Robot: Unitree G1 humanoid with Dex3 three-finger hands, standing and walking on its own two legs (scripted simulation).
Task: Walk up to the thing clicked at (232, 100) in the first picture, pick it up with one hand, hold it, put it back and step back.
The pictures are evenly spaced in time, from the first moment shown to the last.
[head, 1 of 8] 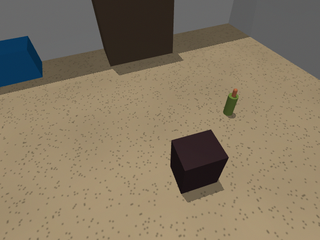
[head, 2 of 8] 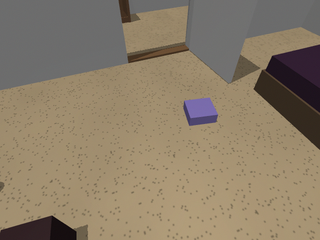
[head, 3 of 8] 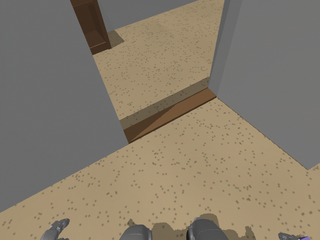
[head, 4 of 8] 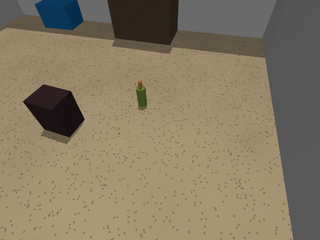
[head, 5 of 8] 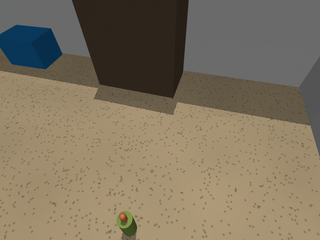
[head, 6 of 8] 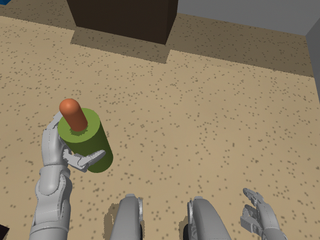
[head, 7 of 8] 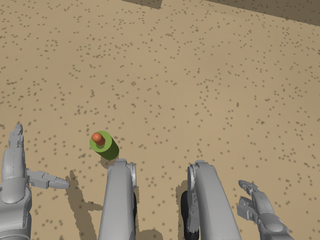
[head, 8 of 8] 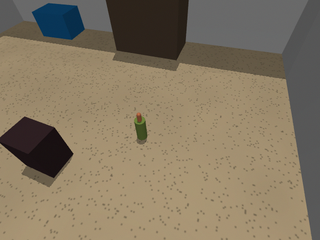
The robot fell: no
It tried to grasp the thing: yes
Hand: left
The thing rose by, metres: 0.67
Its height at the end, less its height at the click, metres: +0.00
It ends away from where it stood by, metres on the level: 0.01
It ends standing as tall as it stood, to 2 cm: yes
